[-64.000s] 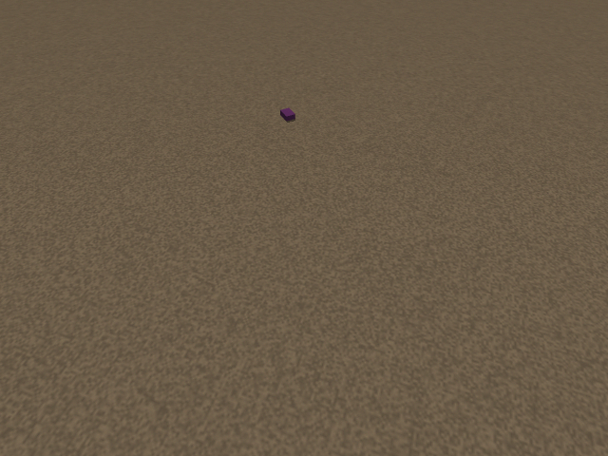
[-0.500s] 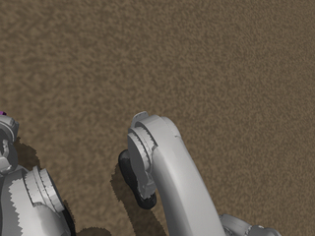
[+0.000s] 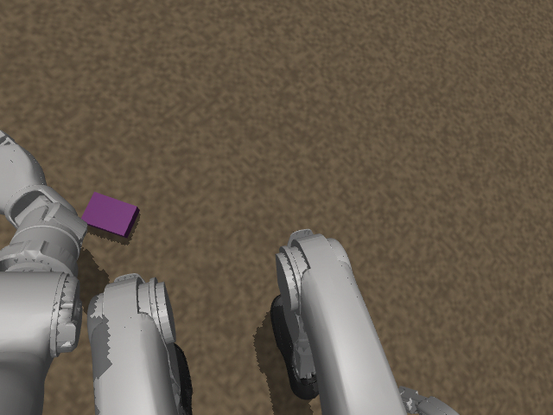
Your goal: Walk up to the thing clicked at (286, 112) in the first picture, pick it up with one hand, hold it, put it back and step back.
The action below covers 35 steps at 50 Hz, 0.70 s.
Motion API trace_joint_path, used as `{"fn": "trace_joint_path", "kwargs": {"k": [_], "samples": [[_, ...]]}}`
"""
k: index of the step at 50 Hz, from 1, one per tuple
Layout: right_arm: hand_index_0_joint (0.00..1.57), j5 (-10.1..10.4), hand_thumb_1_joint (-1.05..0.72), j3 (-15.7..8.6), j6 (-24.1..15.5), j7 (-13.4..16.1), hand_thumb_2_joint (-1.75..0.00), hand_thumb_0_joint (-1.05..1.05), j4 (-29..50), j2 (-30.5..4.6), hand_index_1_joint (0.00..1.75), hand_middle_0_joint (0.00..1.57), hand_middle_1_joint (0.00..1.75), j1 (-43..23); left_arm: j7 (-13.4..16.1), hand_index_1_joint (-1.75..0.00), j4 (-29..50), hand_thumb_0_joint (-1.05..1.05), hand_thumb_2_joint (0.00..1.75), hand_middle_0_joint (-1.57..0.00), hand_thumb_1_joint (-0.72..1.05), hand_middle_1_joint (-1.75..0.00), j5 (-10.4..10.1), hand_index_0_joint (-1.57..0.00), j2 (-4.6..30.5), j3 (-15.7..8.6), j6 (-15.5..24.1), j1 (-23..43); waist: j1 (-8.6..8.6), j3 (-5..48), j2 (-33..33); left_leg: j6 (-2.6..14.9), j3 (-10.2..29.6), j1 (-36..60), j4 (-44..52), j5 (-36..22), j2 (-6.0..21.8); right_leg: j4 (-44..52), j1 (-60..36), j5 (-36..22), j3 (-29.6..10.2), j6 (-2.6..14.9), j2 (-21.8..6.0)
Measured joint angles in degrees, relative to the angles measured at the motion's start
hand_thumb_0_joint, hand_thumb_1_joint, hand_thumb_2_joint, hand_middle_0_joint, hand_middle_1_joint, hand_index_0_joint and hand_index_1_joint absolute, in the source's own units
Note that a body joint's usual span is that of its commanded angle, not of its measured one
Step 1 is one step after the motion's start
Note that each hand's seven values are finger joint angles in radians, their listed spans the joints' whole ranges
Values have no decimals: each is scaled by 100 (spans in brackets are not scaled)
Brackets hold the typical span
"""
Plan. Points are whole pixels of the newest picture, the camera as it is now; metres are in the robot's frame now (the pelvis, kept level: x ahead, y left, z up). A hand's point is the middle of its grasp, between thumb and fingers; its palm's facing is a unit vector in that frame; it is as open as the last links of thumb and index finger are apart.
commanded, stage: withdraw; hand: left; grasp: from above
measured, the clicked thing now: (111, 215) +0.46 +0.20 -0.32
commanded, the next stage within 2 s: home in 0.40 s
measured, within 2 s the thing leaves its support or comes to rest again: neither
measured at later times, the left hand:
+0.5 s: hand (102, 217) +0.42 +0.19 -0.19, palm faces -0.52 -0.07 -0.85, open 14.0 cm
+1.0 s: hand (100, 263) +0.33 +0.15 -0.03, palm faces -0.41 -0.51 -0.75, open 9.8 cm
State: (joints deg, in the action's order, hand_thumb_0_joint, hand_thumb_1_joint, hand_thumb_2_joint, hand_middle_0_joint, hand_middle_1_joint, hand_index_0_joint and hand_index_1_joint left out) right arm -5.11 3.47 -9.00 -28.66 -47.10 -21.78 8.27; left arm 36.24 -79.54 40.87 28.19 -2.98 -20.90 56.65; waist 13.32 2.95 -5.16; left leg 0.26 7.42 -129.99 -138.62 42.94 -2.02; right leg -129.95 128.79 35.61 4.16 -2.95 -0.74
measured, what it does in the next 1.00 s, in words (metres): rises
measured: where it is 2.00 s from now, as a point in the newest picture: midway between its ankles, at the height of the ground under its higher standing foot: (241, 392)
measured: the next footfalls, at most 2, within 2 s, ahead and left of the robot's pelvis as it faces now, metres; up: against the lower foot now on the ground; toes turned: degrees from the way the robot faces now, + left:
none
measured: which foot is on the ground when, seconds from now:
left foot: down 0.00-1.00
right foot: down 0.00-1.00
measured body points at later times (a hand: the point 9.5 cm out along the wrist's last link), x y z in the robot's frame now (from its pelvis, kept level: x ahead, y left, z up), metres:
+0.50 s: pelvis -0.01 +0.00 +0.00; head +0.23 +0.06 +0.38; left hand +0.45 +0.19 -0.14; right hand +0.04 -0.27 -0.11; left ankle +0.06 +0.12 -0.30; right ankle +0.12 -0.13 -0.30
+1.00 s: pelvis +0.00 -0.02 +0.12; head +0.18 -0.01 +0.53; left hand +0.35 +0.18 +0.01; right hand +0.16 -0.27 -0.03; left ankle +0.06 +0.12 -0.30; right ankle +0.11 -0.13 -0.30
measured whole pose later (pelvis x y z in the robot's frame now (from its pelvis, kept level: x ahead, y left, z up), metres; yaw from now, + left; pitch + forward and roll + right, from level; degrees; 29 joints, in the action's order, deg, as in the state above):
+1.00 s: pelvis +0.00 -0.02 +0.12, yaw +6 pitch +35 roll -1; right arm -1.4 -3.5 -2.2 -7.3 -40.5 -16.0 6.3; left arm 16.7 -49.9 36.0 12.4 12.2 -6.6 26.9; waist 3.8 13.8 -3.0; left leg -0.3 2.3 -109.2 -115.6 41.0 -0.6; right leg -112.6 111.9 35.3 -0.1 -0.6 0.0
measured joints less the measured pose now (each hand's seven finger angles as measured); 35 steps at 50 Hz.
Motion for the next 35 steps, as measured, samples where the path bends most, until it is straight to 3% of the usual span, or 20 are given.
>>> {"fn": "trace_joint_path", "kwargs": {"k": [4, 7, 9, 11, 14, 17, 25, 29, 31, 33, 35], "samples": [[20, 16, -93, -126, -32, 407, -91, 0, 38, 74, 29, 19, 30, -140, -702, -92, -534, 0, 97, -18, -50, -89, 113, -15, -24, 225, 77, -3, -28, 211, 43, 19, -152, 177, 309, -194, 25, 211, -123, -153, -130, 13, 8], [20, -39, -93, -118, -81, 732, -91, 0, 75, 143, 29, 19, 30, -167, -1306, -93, -729, 0, 97, -17, -50, -89, 278, -15, 17, 342, 523, 58, -8, 234, 202, -18, -186, 246, 436, -334, -1, 275, -170, -236, -161, 71, -2], [20, -66, -93, -99, -55, 962, -91, 0, 93, 183, 29, 19, 30, -158, -1606, -94, -664, -1, 97, -16, -50, -91, 546, -14, 41, 424, 940, 67, -5, 209, 300, -52, -185, 263, 461, -399, -37, 270, -190, -267, -163, 106, -11], [20, -79, -92, -85, 42, 1188, -91, 0, 116, 220, 29, 19, 30, -142, -1742, -95, -532, -1, 98, -15, -51, -93, 978, -14, 68, 529, 1390, 61, -17, 176, 370, -75, -191, 275, 454, -428, -63, 244, -204, -279, -171, 122, -27], [20, -104, -92, -53, 232, 1473, -91, 0, 133, 284, 29, 19, 30, -149, -1663, -97, -662, 0, 100, -13, -53, -95, 1706, -12, 136, 770, 1979, 152, 7, 152, 411, -70, -219, 270, 409, -416, -80, 180, -198, -252, -200, 115, -40], [20, -134, -92, -17, 324, 1680, -91, 0, 188, 375, 29, 19, 30, -135, -1530, -99, -942, 0, 101, -11, -53, -97, 2155, -10, 193, 907, 2352, 253, 78, 123, 429, -44, -234, 222, 344, -370, -67, 123, -145, -222, -216, 87, -24], [20, -292, -91, 45, 239, 1894, -90, 0, 150, 623, 29, 19, 30, 119, -1111, -97, -780, 0, 99, -11, -50, -97, 2603, -11, -123, 1127, 2910, 11, 152, 63, 542, -37, -235, -5, 235, -241, -49, 25, 99, -125, -221, 69, -4], [20, -403, -90, -94, 228, 1824, -90, 0, 106, 736, 29, 20, 30, 173, -740, -93, -78, 0, 97, -13, -45, -94, 2964, -14, -157, 983, 3177, -437, 203, 42, 530, -71, -214, -51, 176, -154, -59, -44, 162, -47, -207, 79, -14], [20, -454, -90, -226, 256, 1752, -90, 0, 93, 777, 29, 20, 30, 201, -433, -88, 294, 0, 96, -16, -40, -89, 3074, -17, -128, 867, 3059, -629, 188, 111, 518, -91, -244, -44, 168, -100, -48, -89, 201, -3, -237, 103, -7], [20, -498, -90, -363, 270, 1658, -90, 0, 40, 786, 29, 20, 30, 204, -158, -83, 358, 0, 94, -17, -33, -83, 2981, -18, -234, 851, 2841, -685, 116, 223, 488, -101, -296, -23, 191, -54, -33, -114, 231, 37, -287, 114, 3], [20, -524, -90, -450, 283, 1575, -90, 0, -18, 762, 29, 20, 30, 127, -133, -76, 293, 0, 91, -18, -25, -75, 2763, -19, -387, 921, 2603, -674, 19, 312, 408, -98, -322, 22, 260, -35, -22, -72, 209, 57, -311, 110, 7]]}}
